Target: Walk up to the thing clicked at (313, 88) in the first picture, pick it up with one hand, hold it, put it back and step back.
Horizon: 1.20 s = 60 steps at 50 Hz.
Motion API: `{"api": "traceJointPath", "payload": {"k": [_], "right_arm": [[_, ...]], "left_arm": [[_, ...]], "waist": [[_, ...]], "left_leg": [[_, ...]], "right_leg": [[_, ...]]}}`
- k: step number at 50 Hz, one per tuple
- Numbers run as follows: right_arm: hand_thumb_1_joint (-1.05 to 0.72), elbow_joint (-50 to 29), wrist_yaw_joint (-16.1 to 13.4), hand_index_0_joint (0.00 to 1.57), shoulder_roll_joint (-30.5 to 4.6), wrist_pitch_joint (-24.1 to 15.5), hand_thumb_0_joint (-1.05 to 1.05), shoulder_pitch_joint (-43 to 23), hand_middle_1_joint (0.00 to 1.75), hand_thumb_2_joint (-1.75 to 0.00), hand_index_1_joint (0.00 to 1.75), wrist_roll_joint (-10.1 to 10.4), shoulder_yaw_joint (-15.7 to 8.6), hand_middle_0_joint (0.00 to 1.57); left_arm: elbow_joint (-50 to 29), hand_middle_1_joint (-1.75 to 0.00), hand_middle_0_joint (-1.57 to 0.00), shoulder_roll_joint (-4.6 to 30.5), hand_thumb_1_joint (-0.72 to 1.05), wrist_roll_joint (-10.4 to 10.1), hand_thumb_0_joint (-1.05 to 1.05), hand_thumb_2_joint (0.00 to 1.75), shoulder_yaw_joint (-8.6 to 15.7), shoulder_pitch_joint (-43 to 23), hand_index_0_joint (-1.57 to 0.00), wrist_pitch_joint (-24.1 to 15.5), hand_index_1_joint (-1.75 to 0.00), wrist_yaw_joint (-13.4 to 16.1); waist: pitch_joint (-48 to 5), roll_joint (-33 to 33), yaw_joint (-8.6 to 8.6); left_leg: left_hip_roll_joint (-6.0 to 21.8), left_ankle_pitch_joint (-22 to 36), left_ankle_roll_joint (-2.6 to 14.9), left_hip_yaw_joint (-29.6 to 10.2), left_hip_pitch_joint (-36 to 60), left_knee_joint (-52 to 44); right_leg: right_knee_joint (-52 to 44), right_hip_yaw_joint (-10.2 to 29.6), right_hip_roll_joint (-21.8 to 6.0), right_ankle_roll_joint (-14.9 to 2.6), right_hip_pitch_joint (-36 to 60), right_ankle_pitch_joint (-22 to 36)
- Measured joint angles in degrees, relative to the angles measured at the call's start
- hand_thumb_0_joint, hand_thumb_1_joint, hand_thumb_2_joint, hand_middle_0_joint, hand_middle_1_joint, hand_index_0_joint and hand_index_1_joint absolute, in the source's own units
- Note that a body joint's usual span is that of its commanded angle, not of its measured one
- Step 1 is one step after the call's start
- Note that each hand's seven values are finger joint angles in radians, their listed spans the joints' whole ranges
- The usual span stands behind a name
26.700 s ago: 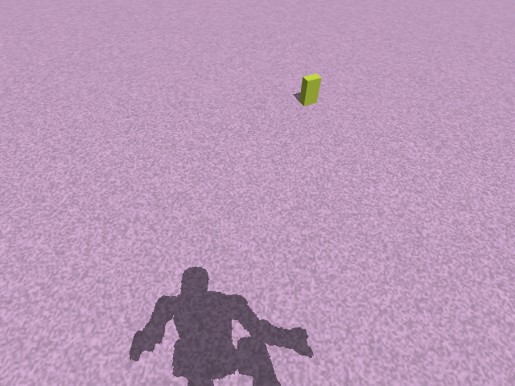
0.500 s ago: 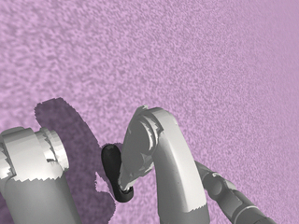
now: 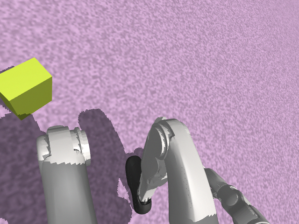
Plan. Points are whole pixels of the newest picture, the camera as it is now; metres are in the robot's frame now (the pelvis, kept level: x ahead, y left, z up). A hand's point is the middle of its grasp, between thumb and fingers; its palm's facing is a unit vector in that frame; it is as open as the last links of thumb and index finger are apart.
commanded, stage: rise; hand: left
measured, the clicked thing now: (27, 92) +0.45 +0.27 -0.21
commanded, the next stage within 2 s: home in 0.08 s
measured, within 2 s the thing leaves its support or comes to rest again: neither
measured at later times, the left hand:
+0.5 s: hand out of the picture +0.29 +0.43 +0.04, palm faces +0.42 -0.73 -0.54, open 17.5 cm
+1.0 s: hand out of the picture +0.24 +0.29 +0.25, palm faces +0.36 -0.84 -0.40, open 17.6 cm
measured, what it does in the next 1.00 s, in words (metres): rises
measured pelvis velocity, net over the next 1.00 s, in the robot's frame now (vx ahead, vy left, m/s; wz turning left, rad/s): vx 0.07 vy -0.01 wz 0.23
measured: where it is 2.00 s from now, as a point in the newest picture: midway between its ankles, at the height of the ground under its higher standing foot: (107, 208)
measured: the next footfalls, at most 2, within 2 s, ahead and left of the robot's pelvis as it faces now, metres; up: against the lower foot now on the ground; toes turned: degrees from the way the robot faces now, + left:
none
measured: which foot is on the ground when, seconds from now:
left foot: down 0.00-1.00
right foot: down 0.00-1.00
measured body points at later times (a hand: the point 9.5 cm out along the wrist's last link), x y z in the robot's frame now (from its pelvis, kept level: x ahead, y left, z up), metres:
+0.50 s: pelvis +0.01 -0.01 +0.11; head +0.21 +0.06 +0.50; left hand +0.27 +0.47 +0.07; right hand +0.21 -0.24 -0.03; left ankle +0.08 +0.12 -0.27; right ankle +0.14 -0.12 -0.27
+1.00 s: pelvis +0.07 -0.01 +0.35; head +0.16 +0.04 +0.79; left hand +0.22 +0.33 +0.27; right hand +0.30 -0.22 +0.26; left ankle +0.08 +0.12 -0.27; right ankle +0.14 -0.12 -0.27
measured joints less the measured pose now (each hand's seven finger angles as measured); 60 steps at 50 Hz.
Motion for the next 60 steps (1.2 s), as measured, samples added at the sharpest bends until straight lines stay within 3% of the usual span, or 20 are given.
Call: {"api": "traceJointPath", "payload": {"k": [2,5,10,16,19,21,24,28,33,42,50,60], "right_arm": [[-0.91,0.04,-0.48,0.21,0.04,-0.10,0.00,0.34,0.30,-0.90,0.30,1.57,-1.28,0.21],[-0.90,0.22,-1.10,0.21,1.95,0.63,0.00,0.72,0.30,-0.90,0.30,4.49,-4.65,0.21],[-0.93,-0.33,-2.26,0.21,4.39,1.91,0.00,1.98,0.30,-0.91,0.30,8.15,-8.66,0.21],[-0.93,0.64,-3.47,0.21,4.62,3.59,0.00,4.34,0.30,-0.91,0.30,10.59,-12.65,0.21],[-0.92,1.09,-3.98,0.21,4.37,4.37,0.00,5.50,0.30,-0.91,0.30,11.47,-14.90,0.21],[-0.92,1.07,-4.28,0.21,4.15,4.87,0.00,6.47,0.30,-0.91,0.30,12.08,-16.29,0.21],[-0.91,0.96,-4.65,0.21,4.12,5.33,0.00,7.40,0.30,-0.91,0.30,13.19,-17.68,0.20],[-0.91,-0.71,-6.10,0.21,5.08,5.68,0.00,7.63,0.30,-0.91,0.30,14.91,-18.78,0.20],[-0.90,-2.21,-9.08,0.21,6.83,4.64,0.00,7.49,0.30,-0.90,0.30,16.09,-18.71,0.20],[-0.90,-3.38,-13.08,0.21,7.24,0.33,0.00,9.33,0.30,-0.90,0.30,15.72,-18.49,0.20],[-0.90,-3.64,-14.90,0.21,7.36,-2.41,0.00,13.20,0.30,-0.91,0.30,15.47,-18.13,0.20],[-0.90,-5.13,-17.22,0.21,8.94,-3.89,0.01,19.05,0.30,-0.91,0.30,15.35,-17.27,0.20]], "left_arm": [[-0.77,-0.05,-0.06,-2.07,-0.61,-1.05,-0.02,0.05,0.18,0.35,-0.07,2.69,-0.05,-0.93],[-1.69,-0.05,-0.06,-2.17,-0.59,5.17,-0.01,0.04,0.00,0.42,-0.07,7.88,-0.04,0.38],[-4.57,-0.06,-0.07,-1.37,-0.55,11.45,-0.02,0.03,0.46,1.34,-0.08,17.33,-0.04,2.55],[-6.56,-0.06,-0.07,1.70,-0.53,14.60,-0.02,0.04,1.88,1.56,-0.08,25.58,-0.05,5.53],[-6.05,-0.06,-0.06,2.14,-0.53,14.74,-0.01,0.05,1.85,2.33,-0.07,29.91,-0.05,6.76],[-8.07,-0.05,-0.06,0.53,-0.53,14.63,-0.01,0.05,0.86,3.55,-0.06,32.86,-0.05,7.53],[-14.28,-0.05,-0.05,-3.99,-0.54,14.41,-0.01,0.05,-1.92,7.16,-0.06,37.00,-0.05,8.36],[-27.35,-0.05,-0.05,-11.05,-0.55,13.79,-0.01,0.04,-6.19,15.99,-0.06,42.37,-0.05,9.87],[-35.24,-0.05,-0.06,-16.23,-0.53,13.29,-0.01,0.05,-10.78,22.93,-0.06,47.37,-0.05,12.48],[-36.09,-0.05,-0.06,-19.62,-0.56,11.99,-0.01,0.04,-15.62,30.29,-0.06,53.40,-0.05,17.06],[-39.48,-0.04,-0.05,-24.49,-0.57,11.28,-0.01,0.03,-22.39,36.86,-0.05,58.33,-0.04,18.77],[-52.29,-0.05,-0.06,-28.62,-0.56,10.29,-0.01,0.04,-29.09,48.66,-0.06,63.34,-0.05,20.15]], "waist": [[-1.54,1.12,0.88],[-3.43,1.48,1.84],[-7.28,2.97,2.65],[-11.25,6.07,4.12],[-12.49,7.53,5.18],[-12.97,8.33,6.23],[-13.59,9.16,7.47],[-14.04,9.64,7.66],[-14.22,8.48,6.97],[-16.78,8.43,6.37],[-16.71,9.17,6.03],[-16.34,10.38,5.60]], "left_leg": [[0.21,0.26,0.39,1.02,-0.11,-1.04],[0.69,0.48,0.52,2.78,0.58,-3.24],[0.85,0.74,0.34,5.43,1.92,-8.41],[0.53,1.00,0.26,8.77,3.52,-14.26],[0.68,1.03,0.32,10.18,4.50,-16.79],[0.68,1.09,0.27,10.91,5.60,-18.75],[0.72,1.21,0.05,11.74,8.29,-22.46],[1.07,1.33,-0.36,12.41,14.65,-29.11],[1.23,2.42,-1.17,13.09,26.01,-39.98],[0.96,4.68,-1.99,12.97,46.74,-57.44],[0.87,7.50,-1.80,13.42,64.25,-71.43],[0.74,10.84,-1.36,14.64,82.66,-85.83]], "right_leg": [[-0.54,0.72,-0.11,-0.04,-0.30,-0.01],[-1.63,2.03,-0.25,-0.37,-0.45,-0.02],[-4.88,3.97,-0.85,-1.05,-0.20,-0.59],[-8.22,6.61,-1.81,-1.46,0.10,-1.62],[-9.79,7.82,-1.88,-1.34,0.27,-1.79],[-11.20,8.43,-1.98,-1.29,0.96,-1.89],[-14.25,9.08,-2.04,-1.37,3.12,-1.93],[-20.37,9.47,-1.78,-1.71,8.83,-1.75],[-30.31,9.74,-1.65,-2.44,19.52,-1.00],[-47.48,9.05,-1.78,-3.07,40.55,0.63],[-61.88,9.09,-1.69,-2.65,58.39,3.54],[-76.61,9.90,-1.64,-2.07,76.75,7.25]]}}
